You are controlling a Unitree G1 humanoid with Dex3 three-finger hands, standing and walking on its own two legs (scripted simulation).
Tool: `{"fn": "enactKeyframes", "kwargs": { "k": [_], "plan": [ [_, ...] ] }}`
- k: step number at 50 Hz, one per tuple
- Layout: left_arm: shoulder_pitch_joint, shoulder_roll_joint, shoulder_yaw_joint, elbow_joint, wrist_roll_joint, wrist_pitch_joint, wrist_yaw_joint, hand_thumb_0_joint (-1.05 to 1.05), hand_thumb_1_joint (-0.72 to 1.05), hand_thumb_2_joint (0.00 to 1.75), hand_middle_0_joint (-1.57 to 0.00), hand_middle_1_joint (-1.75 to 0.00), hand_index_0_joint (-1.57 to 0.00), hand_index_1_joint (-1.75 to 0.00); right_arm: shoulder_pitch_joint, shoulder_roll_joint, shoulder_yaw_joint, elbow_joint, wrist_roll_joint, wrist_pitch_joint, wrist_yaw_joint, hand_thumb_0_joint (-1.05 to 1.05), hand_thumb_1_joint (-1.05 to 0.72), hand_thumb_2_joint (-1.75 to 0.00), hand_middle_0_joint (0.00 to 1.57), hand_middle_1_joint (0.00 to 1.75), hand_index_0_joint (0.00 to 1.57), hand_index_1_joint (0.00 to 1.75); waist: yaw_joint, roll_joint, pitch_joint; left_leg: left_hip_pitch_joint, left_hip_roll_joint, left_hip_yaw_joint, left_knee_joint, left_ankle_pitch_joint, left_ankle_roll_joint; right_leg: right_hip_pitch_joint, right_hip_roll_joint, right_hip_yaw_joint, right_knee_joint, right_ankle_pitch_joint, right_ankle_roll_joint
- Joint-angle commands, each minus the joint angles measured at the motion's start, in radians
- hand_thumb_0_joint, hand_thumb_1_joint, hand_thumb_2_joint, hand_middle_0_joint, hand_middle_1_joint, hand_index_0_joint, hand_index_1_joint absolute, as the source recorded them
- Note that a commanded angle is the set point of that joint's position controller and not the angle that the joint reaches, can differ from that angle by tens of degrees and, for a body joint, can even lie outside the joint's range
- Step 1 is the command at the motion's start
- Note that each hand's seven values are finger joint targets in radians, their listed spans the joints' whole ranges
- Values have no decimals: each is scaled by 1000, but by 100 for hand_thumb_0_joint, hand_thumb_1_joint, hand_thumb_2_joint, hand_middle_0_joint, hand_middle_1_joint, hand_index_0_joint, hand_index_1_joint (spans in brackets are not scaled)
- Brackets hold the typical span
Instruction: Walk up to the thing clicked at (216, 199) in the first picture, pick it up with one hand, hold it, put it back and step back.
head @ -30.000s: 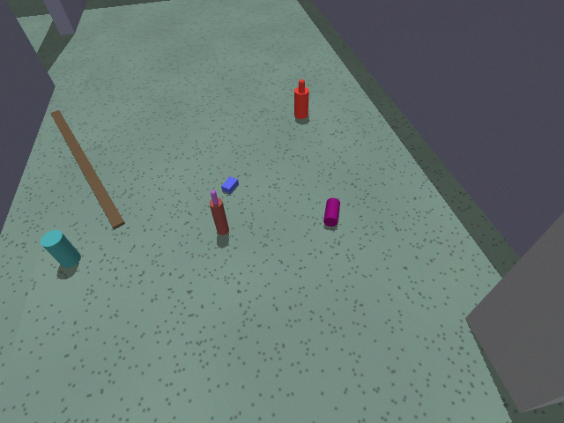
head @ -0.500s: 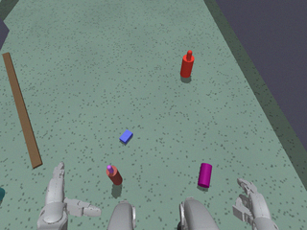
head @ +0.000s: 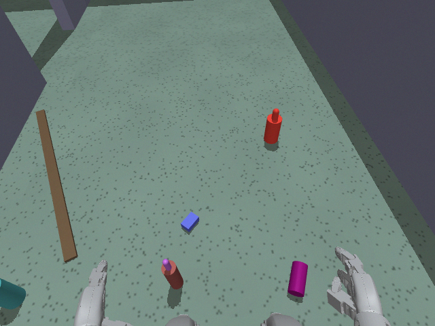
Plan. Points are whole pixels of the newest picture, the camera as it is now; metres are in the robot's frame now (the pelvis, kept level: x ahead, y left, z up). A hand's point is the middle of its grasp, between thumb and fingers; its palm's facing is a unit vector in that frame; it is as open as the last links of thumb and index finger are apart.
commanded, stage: home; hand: left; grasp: from the side
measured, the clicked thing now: (171, 272) +0.39 +0.21 -0.59
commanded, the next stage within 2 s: stand in 1.52 s
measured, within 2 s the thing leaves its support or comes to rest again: neither
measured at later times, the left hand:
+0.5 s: hand (130, 307) +0.17 +0.18 -0.05, palm faces +0.10 -0.95 -0.29, open 17.4 cm
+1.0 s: hand (130, 306) +0.17 +0.18 -0.05, palm faces +0.11 -0.95 -0.29, open 17.5 cm
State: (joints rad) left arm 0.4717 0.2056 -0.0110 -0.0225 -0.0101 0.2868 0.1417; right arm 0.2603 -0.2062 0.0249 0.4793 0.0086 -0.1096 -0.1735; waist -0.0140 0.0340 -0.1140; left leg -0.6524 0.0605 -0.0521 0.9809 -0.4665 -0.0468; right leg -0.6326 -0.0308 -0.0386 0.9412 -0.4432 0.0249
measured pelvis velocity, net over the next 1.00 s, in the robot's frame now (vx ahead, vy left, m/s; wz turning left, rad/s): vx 0.00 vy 0.00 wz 0.00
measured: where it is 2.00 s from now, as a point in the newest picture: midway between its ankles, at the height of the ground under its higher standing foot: outside the picture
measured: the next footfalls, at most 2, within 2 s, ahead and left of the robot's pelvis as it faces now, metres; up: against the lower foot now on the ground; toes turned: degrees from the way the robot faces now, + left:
none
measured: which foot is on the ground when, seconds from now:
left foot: down 0.00-1.00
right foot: down 0.00-1.00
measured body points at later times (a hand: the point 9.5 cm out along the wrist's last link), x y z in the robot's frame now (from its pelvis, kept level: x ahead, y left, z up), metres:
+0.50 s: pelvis +0.00 +0.00 +0.00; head +0.01 +0.00 +0.45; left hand +0.16 +0.23 -0.03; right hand +0.15 -0.24 -0.07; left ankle +0.02 +0.15 -0.68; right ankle +0.02 -0.14 -0.68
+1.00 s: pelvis +0.00 +0.00 +0.00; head +0.02 +0.00 +0.45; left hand +0.16 +0.23 -0.03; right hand +0.16 -0.24 -0.07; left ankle +0.02 +0.15 -0.68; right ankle +0.02 -0.14 -0.68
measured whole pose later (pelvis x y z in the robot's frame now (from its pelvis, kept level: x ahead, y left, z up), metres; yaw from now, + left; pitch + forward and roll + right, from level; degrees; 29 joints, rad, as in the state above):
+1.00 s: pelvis +0.00 +0.00 +0.00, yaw +0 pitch +7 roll -2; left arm 0.47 0.19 -0.01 -0.02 0.00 0.27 0.13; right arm 0.28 -0.20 0.02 0.51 0.00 -0.13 -0.18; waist -0.02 0.04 -0.11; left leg -0.63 0.07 -0.05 0.97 -0.46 -0.05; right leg -0.61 -0.03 -0.04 0.93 -0.44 0.02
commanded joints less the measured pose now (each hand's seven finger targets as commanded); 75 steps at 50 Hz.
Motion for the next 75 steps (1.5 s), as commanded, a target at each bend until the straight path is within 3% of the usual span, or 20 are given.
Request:
{"fn": "enactKeyframes", "kwargs": {
  "k": [1,2,7,8,12,16,19,20,25,29,34,38,42,53,59,60,66,73,74,75],
  "plan": [
    [-30,73,31,-155,11,-55,13,0,-53,6,-5,-5,-5,-6,-54,-111,-50,-136,-3,-64,-18,0,-90,-90,20,30,20,30,-21,13,-89,85,-47,52,-173,147,41,69,44,-29,-154,132,-24],
    [-73,99,46,-228,9,-60,17,0,-53,6,-5,-5,-5,-6,-49,-114,-51,-135,-3,-66,-18,0,-90,-90,20,30,20,30,-11,44,-105,87,-48,51,-175,143,40,77,42,-30,-156,131,-26],
    [-14,87,48,-138,11,-55,17,0,-51,8,-5,-6,-5,-6,-56,-109,-46,-128,-4,-70,-19,0,-90,-90,20,30,20,30,-14,-24,-78,66,-52,55,-165,136,47,76,42,-26,-179,120,-19],
    [-48,106,59,-196,10,-63,19,0,-51,8,-5,-6,-5,-6,-57,-110,-47,-126,-4,-70,-18,0,-90,-90,20,30,20,30,-4,-2,-83,70,-50,54,-171,137,44,81,41,-28,-173,120,-21],
    [-21,90,53,-145,11,-62,14,0,-55,6,-5,-5,-5,-5,-57,-110,-48,-127,-4,-70,-17,0,-90,-90,20,30,20,30,-6,-22,-57,65,-49,56,-176,130,45,72,44,-32,-177,113,-21],
    [-36,110,70,-177,11,-69,14,0,-55,6,-5,-5,-5,-5,-58,-114,-55,-134,-4,-72,-19,0,-90,-90,20,30,20,30,-4,-23,-92,77,-51,61,-161,173,46,98,40,-27,-177,159,-18],
    [-23,81,47,-149,13,-69,9,0,-56,5,-5,-5,-5,-5,-46,-107,-52,-119,-7,-72,-18,0,-90,-90,20,30,20,30,-9,-7,-86,81,-48,60,-165,167,44,83,43,-28,-171,149,-22],
    [-76,106,60,-219,10,-75,11,0,-55,6,-5,-5,-5,-5,-56,-115,-57,-135,-4,-73,-18,0,-90,-90,20,30,20,30,-8,3,-96,88,-48,61,-169,164,44,89,42,-28,-177,149,-21],
    [-29,101,70,-156,11,-71,12,0,-56,5,-5,-5,-5,-5,-62,-113,-53,-134,-5,-80,-18,0,-90,-90,20,30,20,30,-5,-31,-57,60,-51,60,-176,108,48,79,42,-29,-190,94,-19],
    [-23,88,54,-174,12,-72,7,0,-54,6,-5,-5,-5,-5,-48,-112,-56,-128,-7,-78,-17,0,-90,-90,20,30,20,30,-12,-11,-81,80,-48,59,-173,141,44,85,43,-32,-179,126,-20],
    [-51,90,52,-191,11,-73,6,0,-57,5,-5,-5,-5,-5,-59,-117,-54,-132,-5,-83,-18,0,-90,-90,20,30,20,30,-9,9,-59,74,-47,54,-191,87,43,66,45,-32,-180,73,-23],
    [-25,97,62,-180,11,-70,8,0,-57,4,-5,-5,-5,-5,-51,-117,-56,-134,-5,-84,-19,0,-90,-90,20,30,20,30,-10,-12,-95,92,-47,57,-169,170,44,86,46,-33,-169,153,-21],
    [-37,94,64,-170,10,-71,9,0,-56,5,-5,-5,-5,-5,-63,-112,-53,-136,-4,-84,-21,0,-90,-90,20,30,20,30,-6,-27,-69,68,-52,66,-164,127,48,74,39,-24,-190,114,-18],
    [-29,99,65,-181,14,-71,7,0,-57,5,-5,-5,-5,-5,-48,-111,-56,-128,-8,-81,-23,0,-90,-90,20,30,20,30,-10,-14,-98,97,-49,62,-155,206,45,94,42,-29,-168,193,-17],
    [-25,99,70,-174,12,-70,8,0,-56,5,-5,-5,-5,-5,-59,-111,-54,-137,-7,-81,-22,0,-90,-90,20,30,20,30,-1,-15,-82,77,-52,67,-160,164,46,91,38,-24,-184,152,-18],
    [-40,92,52,-175,12,-70,5,0,-55,5,-5,-5,-5,-5,-54,-113,-53,-131,-7,-80,-21,0,-90,-90,20,30,20,30,-9,-14,-50,72,-52,65,-172,137,46,72,40,-28,-183,124,-18],
    [-16,94,63,-180,14,-71,8,0,-56,5,-5,-5,-5,-5,-50,-112,-57,-134,-8,-80,-20,0,-90,-90,20,30,20,30,-3,-8,-93,86,-50,61,-162,184,44,97,41,-30,-174,169,-20],
    [-63,106,64,-206,10,-73,6,0,-52,7,-5,-6,-5,-6,-63,-115,-52,-135,-7,-89,-22,0,-90,-90,20,30,20,30,-2,1,-36,48,-52,61,-190,41,49,54,39,-28,-199,34,-21],
    [-39,92,56,-189,13,-73,7,0,-51,8,-5,-6,-5,-6,-60,-115,-53,-139,-7,-89,-22,0,-90,-90,20,30,20,30,-10,-10,-63,63,-50,57,-189,61,49,65,41,-30,-188,52,-22],
    [-51,102,60,-208,11,-73,7,0,-55,6,-5,-5,-5,-5,-60,-110,-49,-137,-6,-89,-22,0,-90,-90,20,30,20,30,4,10,-53,54,-52,60,-191,58,47,64,39,-30,-191,48,-23]
  ]
}}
